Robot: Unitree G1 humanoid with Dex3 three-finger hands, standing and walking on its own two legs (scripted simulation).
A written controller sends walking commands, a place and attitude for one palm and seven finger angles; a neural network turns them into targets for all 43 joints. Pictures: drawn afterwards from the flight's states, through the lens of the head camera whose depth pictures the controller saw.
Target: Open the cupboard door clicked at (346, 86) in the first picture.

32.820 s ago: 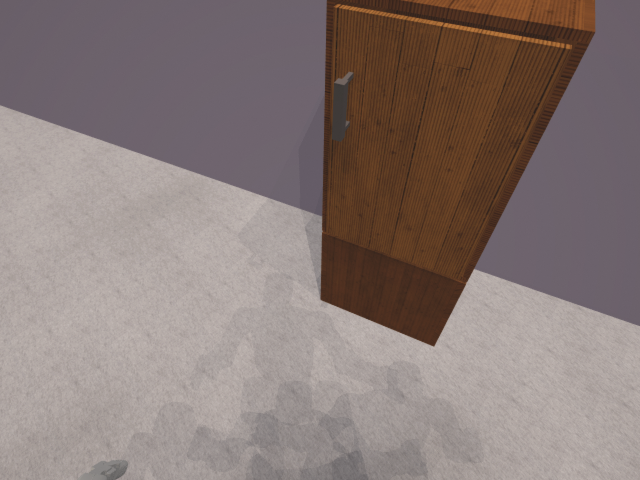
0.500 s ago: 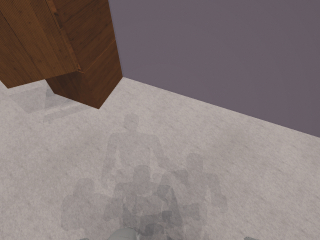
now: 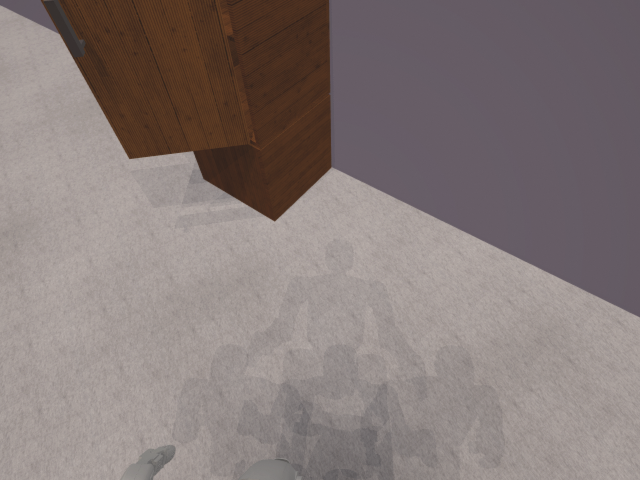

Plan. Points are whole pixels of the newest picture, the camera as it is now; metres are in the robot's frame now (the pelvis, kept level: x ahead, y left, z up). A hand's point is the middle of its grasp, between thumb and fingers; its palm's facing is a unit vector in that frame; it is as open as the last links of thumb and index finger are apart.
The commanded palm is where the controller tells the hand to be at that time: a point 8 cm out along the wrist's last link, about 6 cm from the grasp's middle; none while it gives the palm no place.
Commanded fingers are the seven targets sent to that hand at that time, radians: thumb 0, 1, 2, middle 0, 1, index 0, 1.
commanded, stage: turn to face it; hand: left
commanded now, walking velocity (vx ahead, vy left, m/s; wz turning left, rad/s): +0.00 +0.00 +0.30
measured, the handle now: (67, 24) +1.01 +0.63 +0.07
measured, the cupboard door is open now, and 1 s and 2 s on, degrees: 46 46 46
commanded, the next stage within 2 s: take the last steps up to it in 0.14 s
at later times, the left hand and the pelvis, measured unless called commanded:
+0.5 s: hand out of the picture +0.04 +0.24 -0.16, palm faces +0.21 -0.96 -0.20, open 7.4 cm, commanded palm none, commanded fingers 0.00 0.90 0.90 -0.20 -0.30 -0.20 -0.30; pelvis +0.03 +0.03 +0.01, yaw +10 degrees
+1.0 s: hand out of the picture +0.04 +0.26 -0.17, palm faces +0.39 -0.91 -0.16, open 7.4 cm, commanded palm none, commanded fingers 0.00 0.90 0.90 -0.20 -0.30 -0.20 -0.30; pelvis +0.16 +0.12 +0.00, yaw +18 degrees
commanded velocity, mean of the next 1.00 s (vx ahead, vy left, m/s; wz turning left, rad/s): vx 0.23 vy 0.11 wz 0.18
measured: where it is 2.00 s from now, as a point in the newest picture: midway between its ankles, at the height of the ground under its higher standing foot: (247, 377)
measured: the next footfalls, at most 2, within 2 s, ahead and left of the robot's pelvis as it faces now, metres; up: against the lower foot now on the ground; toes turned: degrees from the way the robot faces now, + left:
left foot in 0.26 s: +0.04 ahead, +0.13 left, +0.00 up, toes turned +10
right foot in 0.64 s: +0.14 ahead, -0.09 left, +0.00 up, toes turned +6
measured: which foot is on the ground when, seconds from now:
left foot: up 0.00-0.24, down 0.26-0.62, up 0.64-0.98, down 1.00-1.00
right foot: down 0.00-0.26, up 0.28-0.62, down 0.64-1.00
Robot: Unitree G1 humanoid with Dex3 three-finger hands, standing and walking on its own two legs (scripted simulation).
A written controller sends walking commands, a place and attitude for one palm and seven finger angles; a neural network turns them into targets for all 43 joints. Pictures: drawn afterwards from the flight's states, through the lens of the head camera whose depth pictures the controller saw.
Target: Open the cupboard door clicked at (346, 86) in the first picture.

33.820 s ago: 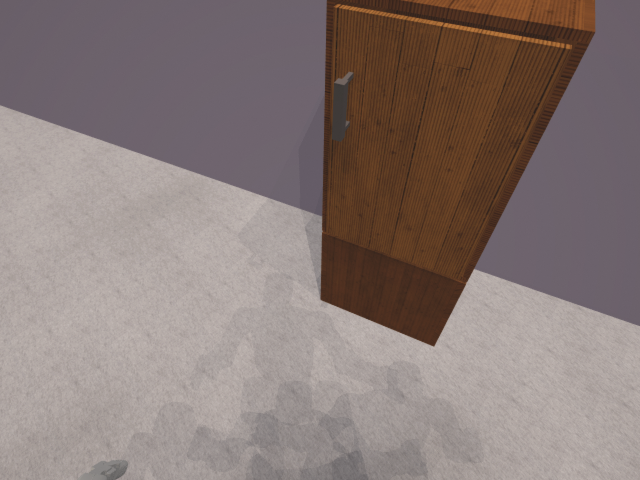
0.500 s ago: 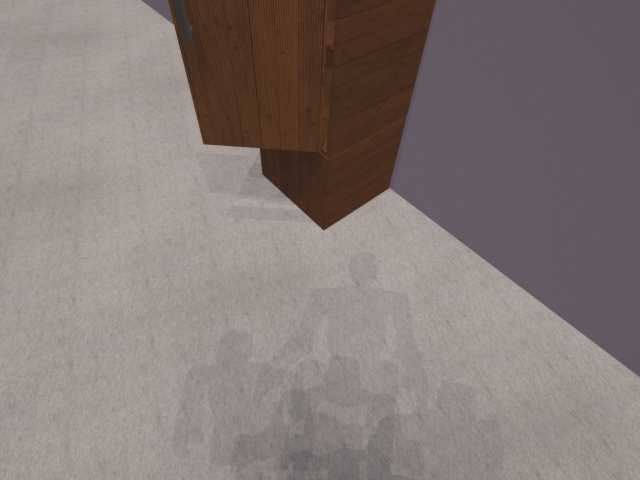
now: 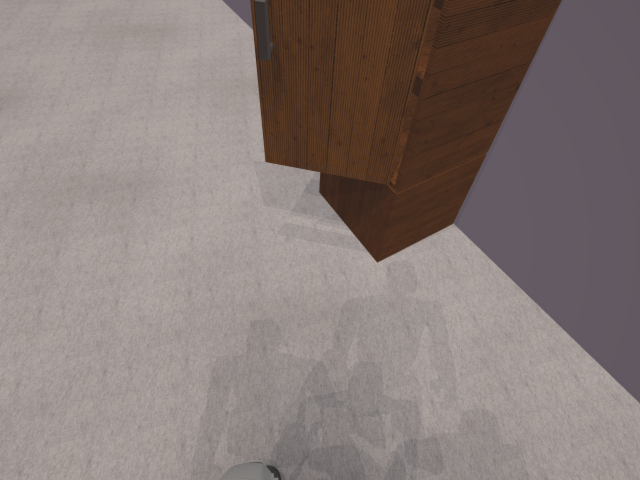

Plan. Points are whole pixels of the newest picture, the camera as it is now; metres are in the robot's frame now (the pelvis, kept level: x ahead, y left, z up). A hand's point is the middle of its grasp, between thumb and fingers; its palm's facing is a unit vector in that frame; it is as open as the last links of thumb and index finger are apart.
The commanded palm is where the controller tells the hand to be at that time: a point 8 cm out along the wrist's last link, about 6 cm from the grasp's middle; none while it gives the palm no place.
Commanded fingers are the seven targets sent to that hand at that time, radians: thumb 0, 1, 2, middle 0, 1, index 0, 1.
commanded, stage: take the last steps up to it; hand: left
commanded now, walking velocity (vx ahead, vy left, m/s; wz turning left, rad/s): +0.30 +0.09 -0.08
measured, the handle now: (266, 26) +0.97 +0.22 +0.08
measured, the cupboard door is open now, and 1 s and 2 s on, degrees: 46 46 46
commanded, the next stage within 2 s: come to a stop and stand still in 0.72 s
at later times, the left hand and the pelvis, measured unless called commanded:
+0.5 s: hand (225, 340) +0.33 +0.19 -0.14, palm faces -0.06 -0.97 -0.22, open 7.4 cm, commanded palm none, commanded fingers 0.00 0.90 0.90 -0.20 -0.30 -0.20 -0.30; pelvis +0.19 +0.02 +0.00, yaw -3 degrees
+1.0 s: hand (192, 339) +0.34 +0.26 -0.18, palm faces +0.00 -0.99 -0.17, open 7.3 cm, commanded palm none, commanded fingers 0.00 0.90 0.90 -0.20 -0.30 -0.20 -0.30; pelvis +0.36 +0.08 +0.00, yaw -4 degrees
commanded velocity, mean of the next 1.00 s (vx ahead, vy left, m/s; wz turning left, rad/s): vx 0.13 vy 0.00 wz -0.03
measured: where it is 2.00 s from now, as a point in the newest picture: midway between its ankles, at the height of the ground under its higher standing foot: (318, 425)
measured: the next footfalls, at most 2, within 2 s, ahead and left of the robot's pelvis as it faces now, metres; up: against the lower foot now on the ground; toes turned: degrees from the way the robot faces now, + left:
right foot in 0.44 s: +0.27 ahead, -0.08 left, +0.00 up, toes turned -11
left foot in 0.86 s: +0.41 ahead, +0.13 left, +0.00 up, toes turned -2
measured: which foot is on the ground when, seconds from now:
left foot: down 0.00-0.46, up 0.48-0.84, down 0.86-1.00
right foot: down 0.00-0.00, up 0.02-0.42, down 0.44-0.86, up 0.88-1.00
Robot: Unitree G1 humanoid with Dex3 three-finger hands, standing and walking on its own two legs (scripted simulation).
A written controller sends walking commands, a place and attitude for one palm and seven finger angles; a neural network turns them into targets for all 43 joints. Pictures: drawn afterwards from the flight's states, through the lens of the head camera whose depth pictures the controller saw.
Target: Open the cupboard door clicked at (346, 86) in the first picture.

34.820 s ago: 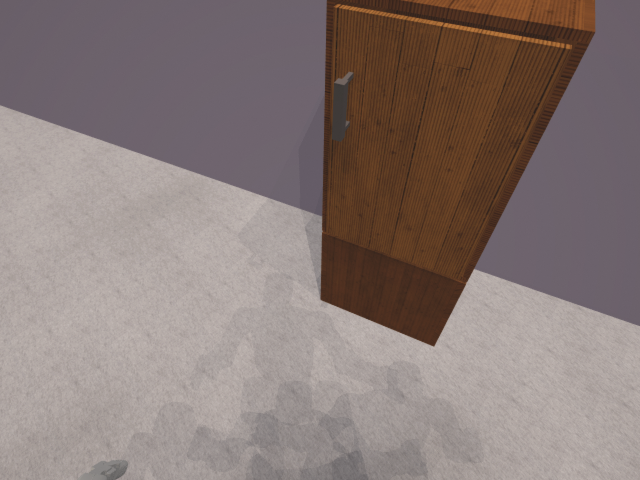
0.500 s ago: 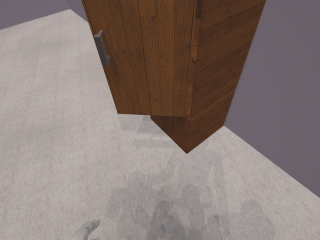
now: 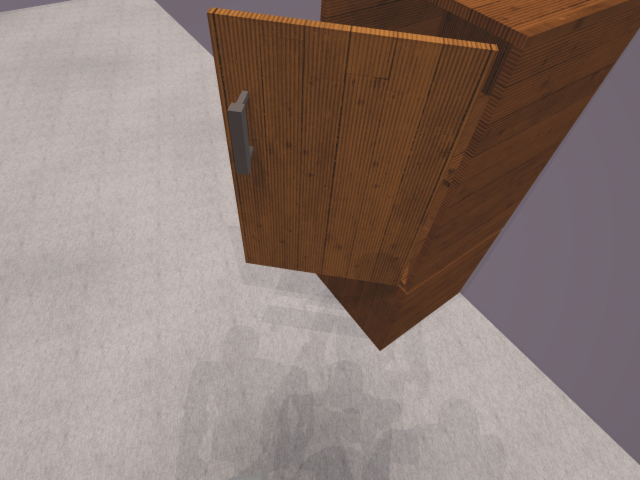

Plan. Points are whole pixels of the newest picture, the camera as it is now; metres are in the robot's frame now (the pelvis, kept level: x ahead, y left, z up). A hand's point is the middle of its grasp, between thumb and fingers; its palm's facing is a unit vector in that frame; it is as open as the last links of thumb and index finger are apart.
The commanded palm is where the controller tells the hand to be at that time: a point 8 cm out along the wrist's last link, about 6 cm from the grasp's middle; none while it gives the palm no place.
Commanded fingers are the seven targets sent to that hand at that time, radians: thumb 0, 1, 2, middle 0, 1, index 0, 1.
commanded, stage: come to a stop and stand still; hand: left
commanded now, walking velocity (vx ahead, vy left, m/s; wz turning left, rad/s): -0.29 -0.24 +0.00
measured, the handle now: (243, 133) +0.59 +0.19 +0.07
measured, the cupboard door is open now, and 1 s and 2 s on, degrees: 46 46 46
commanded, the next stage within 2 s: look again from close up in 1.12 s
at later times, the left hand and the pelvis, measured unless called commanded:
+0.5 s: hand out of the picture +0.09 +0.12 -0.16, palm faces -0.04 -0.98 -0.22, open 7.4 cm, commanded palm none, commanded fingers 0.00 0.90 0.90 -0.20 -0.30 -0.20 -0.30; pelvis +0.01 -0.06 +0.00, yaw -1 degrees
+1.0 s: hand out of the picture +0.02 +0.09 -0.17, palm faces +0.03 -0.99 -0.17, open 7.4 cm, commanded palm none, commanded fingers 0.00 0.90 0.90 -0.20 -0.30 -0.20 -0.30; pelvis +0.03 -0.07 +0.01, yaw +0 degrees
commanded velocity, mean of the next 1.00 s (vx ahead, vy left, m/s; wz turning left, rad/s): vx -0.02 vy -0.02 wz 0.00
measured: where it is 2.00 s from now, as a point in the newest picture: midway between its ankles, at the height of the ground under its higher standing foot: outside the picture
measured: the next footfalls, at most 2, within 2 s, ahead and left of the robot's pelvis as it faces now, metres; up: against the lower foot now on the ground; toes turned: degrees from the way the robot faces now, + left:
right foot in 0.34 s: +0.02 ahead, -0.19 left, +0.00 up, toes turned -3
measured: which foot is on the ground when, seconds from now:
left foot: down 0.00-1.00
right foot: up 0.00-0.32, down 0.34-1.00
